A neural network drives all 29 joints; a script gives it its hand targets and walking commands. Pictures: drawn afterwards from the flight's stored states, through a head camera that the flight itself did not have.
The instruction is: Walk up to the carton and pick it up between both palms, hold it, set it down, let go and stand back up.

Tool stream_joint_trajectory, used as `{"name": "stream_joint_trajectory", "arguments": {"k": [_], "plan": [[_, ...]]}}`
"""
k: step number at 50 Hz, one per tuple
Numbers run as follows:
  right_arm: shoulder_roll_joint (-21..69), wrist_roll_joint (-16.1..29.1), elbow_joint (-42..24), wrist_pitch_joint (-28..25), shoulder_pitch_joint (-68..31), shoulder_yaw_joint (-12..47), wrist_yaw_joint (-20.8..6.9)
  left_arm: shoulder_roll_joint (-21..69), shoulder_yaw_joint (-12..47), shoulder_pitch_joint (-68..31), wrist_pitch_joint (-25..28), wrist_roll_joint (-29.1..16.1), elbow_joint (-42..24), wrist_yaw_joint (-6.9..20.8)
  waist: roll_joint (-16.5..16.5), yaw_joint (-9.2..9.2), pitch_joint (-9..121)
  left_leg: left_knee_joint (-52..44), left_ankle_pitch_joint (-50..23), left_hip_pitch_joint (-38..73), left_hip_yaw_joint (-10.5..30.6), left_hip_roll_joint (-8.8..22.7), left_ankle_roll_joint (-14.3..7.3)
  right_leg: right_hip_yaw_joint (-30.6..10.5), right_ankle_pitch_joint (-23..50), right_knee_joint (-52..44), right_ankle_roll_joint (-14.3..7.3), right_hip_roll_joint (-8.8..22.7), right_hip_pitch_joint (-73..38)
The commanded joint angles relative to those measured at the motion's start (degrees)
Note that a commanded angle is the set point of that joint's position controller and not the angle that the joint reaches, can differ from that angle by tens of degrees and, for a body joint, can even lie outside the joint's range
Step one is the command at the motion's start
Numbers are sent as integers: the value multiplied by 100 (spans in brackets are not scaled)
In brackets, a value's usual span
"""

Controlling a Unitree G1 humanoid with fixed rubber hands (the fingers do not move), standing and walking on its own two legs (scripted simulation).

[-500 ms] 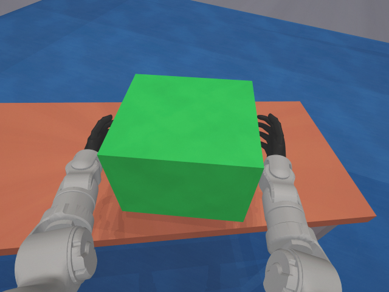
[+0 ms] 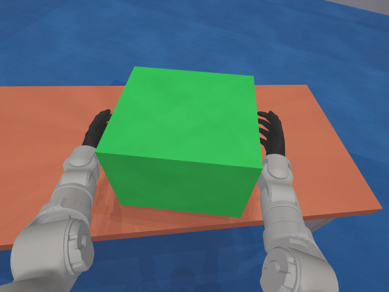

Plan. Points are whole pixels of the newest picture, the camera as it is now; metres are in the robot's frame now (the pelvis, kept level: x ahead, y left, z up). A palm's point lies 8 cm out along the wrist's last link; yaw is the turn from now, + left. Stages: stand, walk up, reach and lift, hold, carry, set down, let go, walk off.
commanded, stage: set down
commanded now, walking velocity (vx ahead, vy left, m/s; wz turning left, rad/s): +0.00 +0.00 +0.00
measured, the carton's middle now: (186, 140) +0.46 +0.00 +0.01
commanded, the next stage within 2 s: none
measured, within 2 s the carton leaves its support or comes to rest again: rests again in 0.68 s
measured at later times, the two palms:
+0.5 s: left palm (94, 145) +0.43 +0.20 +0.03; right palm (267, 156) +0.39 -0.17 +0.05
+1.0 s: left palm (94, 145) +0.43 +0.20 +0.03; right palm (267, 158) +0.39 -0.17 +0.04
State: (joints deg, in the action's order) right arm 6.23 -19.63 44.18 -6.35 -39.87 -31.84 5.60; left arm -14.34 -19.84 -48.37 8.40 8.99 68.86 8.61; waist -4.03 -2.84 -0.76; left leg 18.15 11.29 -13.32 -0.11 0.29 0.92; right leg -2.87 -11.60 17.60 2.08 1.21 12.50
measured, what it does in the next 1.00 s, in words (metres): stands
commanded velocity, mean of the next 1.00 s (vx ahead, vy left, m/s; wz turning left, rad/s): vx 0.00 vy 0.00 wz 0.00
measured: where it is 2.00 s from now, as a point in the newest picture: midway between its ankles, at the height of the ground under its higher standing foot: outside the picture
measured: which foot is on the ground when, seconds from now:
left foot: down 0.00-1.00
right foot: down 0.00-1.00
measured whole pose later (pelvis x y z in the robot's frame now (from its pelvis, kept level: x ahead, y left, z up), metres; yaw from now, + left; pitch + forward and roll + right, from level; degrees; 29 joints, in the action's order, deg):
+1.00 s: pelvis -0.01 +0.01 +0.00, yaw +0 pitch +12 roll -1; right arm 6.2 -22.2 50.3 -13.9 -41.7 -36.9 5.9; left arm -15.8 -19.8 -53.0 15.9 7.8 77.6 8.2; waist -2.7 -3.4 1.2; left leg 21.4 11.7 -21.2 -0.1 0.3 0.8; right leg -2.7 -10.5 17.6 2.5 1.2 18.7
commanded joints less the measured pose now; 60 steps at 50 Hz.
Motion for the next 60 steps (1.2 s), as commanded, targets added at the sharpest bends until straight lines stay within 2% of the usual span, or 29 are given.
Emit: {"name": "stream_joint_trajectory", "arguments": {"k": [1, 3, 4, 6, 7, 8, 11, 12, 13, 16, 21, 24, 25, 27, 28, 30, 33, 35, 40, 41, 46, 47, 48, 49, 50, 54, 56, 58, 60], "plan": [[3103, -476, 404, -649, -3555, 1667, -632, 2659, 1354, -5038, 1005, -488, -581, 695, 683, -657, 4732, 566, -2978, 47, -521, -71, 255, 507, 4442, 900, 240, 101, -1999], [3003, -425, 724, -660, -3464, 1575, -618, 2575, 1360, -5006, 1014, -487, -433, 703, 809, -755, 4523, 654, -3253, 181, -466, -45, 322, 544, 4328, 863, 206, 68, -1706], [3039, -391, 663, -705, -3511, 1622, -619, 2665, 1318, -4909, 1004, -429, -326, 682, 838, -579, 4675, 695, -3239, 165, -455, -32, 315, 502, 4351, 866, 168, 80, -1678], [2981, -460, 654, -779, -3578, 1449, -612, 2642, 1431, -5130, 1079, -524, -419, 663, 967, -736, 4798, 694, -3177, 111, -407, -17, 359, 556, 4086, 799, 145, 79, -1568], [2963, -458, 775, -779, -3616, 1376, -619, 2536, 1330, -5250, 1097, -456, -335, 658, 922, -705, 4796, 692, -3070, 207, -428, -25, 344, 571, 3832, 735, 136, 69, -1374], [2969, -530, 643, -854, -3664, 1424, -617, 2602, 1384, -5160, 1135, -489, -309, 645, 880, -659, 4933, 790, -3291, 262, -430, -39, 358, 586, 4081, 777, 134, 43, -1326], [2830, -457, 825, -917, -3717, 1324, -643, 2602, 1379, -5164, 1173, -457, -250, 609, 1013, -683, 4905, 921, -3684, 578, -369, 48, 432, 657, 3561, 673, 62, -21, -827], [2826, -536, 945, -970, -3626, 1262, -651, 2711, 1467, -5184, 1212, -499, -204, 581, 1098, -768, 5025, 1025, -4028, 779, -338, 65, 508, 683, 3654, 695, 56, -44, -693], [2741, -469, 1017, -935, -3553, 1276, -657, 2617, 1307, -5015, 1169, -398, -70, 592, 999, -666, 4756, 987, -3850, 666, -352, 62, 467, 651, 3595, 638, 42, -12, -725], [2767, -501, 1060, -890, -3577, 1227, -651, 2401, 1206, -5124, 1182, -381, 34, 615, 937, -611, 4640, 852, -3270, 290, -442, 11, 358, 586, 3506, 654, 56, 49, -974], [2760, -534, 933, -955, -3659, 1216, -666, 2448, 1193, -5011, 1288, -377, 212, 608, 820, -618, 4718, 851, -3199, 260, -384, -9, 334, 584, 3655, 685, 47, 30, -901], [2687, -601, 1016, -939, -3608, 1154, -683, 2426, 1134, -4989, 1295, -305, 275, 622, 830, -618, 4621, 814, -3032, 265, -421, 5, 329, 608, 3370, 658, 52, 62, -889], [2677, -625, 1030, -915, -3559, 1178, -687, 2373, 1026, -4842, 1278, -296, 359, 626, 625, -563, 4471, 768, -2891, 136, -437, -14, 285, 638, 3413, 686, 57, 31, -914], [2666, -661, 1054, -924, -3575, 1062, -706, 2441, 1128, -5030, 1289, -339, 338, 624, 739, -721, 4436, 776, -2934, 263, -371, 21, 332, 659, 3233, 647, 27, 19, -756], [2695, -646, 966, -936, -3586, 1100, -715, 2457, 1116, -5020, 1306, -294, 351, 631, 764, -605, 4555, 794, -2859, 130, -449, -9, 298, 616, 3389, 702, 43, 63, -899], [2655, -656, 1102, -935, -3571, 1078, -698, 2401, 959, -4846, 1294, -185, 484, 631, 806, -561, 4370, 753, -2818, 115, -429, 1, 276, 586, 3267, 671, 42, 55, -840], [2695, -739, 1108, -956, -3619, 1000, -680, 2408, 1056, -4964, 1323, -270, 462, 645, 816, -657, 4469, 801, -2983, 151, -438, 13, 318, 620, 3291, 682, 42, 39, -778], [2739, -730, 1080, -951, -3515, 1046, -679, 2352, 899, -4851, 1354, -176, 546, 660, 669, -599, 4417, 743, -2778, -32, -451, -10, 243, 583, 3431, 740, 73, 69, -934], [2662, -758, 1213, -934, -3435, 890, -696, 2469, 1022, -4890, 1320, -180, 385, 646, 834, -698, 4328, 812, -3046, 299, -393, 16, 329, 670, 3095, 615, -2, 23, -595], [2704, -756, 1187, -966, -3427, 972, -719, 2495, 875, -4694, 1333, -96, 525, 650, 750, -554, 4280, 809, -3003, 270, -413, 46, 306, 623, 3011, 615, 7, 18, -578], [2735, -763, 1111, -951, -3466, 951, -696, 2442, 813, -4659, 1315, -80, 627, 658, 653, -603, 4201, 749, -2654, -32, -415, -5, 241, 611, 3290, 744, 62, 58, -870], [2842, -825, 1039, -986, -3495, 996, -732, 2420, 765, -4658, 1334, -46, 667, 678, 596, -522, 4172, 731, -2752, -123, -443, -11, 245, 618, 3403, 760, 84, 50, -905], [2703, -818, 1217, -942, -3364, 903, -718, 2446, 802, -4635, 1338, -67, 632, 679, 693, -628, 4076, 738, -2772, -98, -448, -17, 245, 611, 3317, 757, 78, 59, -904], [2756, -744, 1138, -954, -3416, 956, -724, 2384, 784, -4639, 1336, -31, 628, 668, 661, -585, 4128, 739, -2632, -68, -397, 26, 234, 607, 3231, 714, 67, 74, -823], [2732, -802, 1252, -933, -3322, 871, -724, 2355, 751, -4722, 1341, 5, 633, 683, 701, -665, 4011, 746, -2501, -101, -426, -7, 236, 616, 3105, 667, 65, 89, -816], [2758, -788, 1091, -943, -3393, 917, -738, 2369, 534, -4460, 1327, 108, 795, 707, 537, -479, 3981, 678, -2146, -440, -444, -33, 115, 549, 3234, 751, 81, 136, -1006], [2686, -900, 1177, -925, -3316, 766, -736, 2414, 644, -4563, 1318, 84, 725, 701, 681, -647, 3946, 699, -2448, -97, -419, 15, 195, 625, 3058, 705, 85, 69, -773], [2803, -853, 1184, -974, -3369, 818, -743, 2483, 664, -4568, 1348, 99, 668, 679, 728, -554, 4140, 750, -2569, -140, -391, 24, 232, 599, 3071, 708, 48, 78, -724], [2715, -908, 1271, -909, -3218, 740, -740, 2351, 561, -4507, 1338, 137, 842, 688, 687, -645, 3918, 728, -2483, -123, -443, 11, 184, 612, 3021, 699, 72, 70, -643]]}}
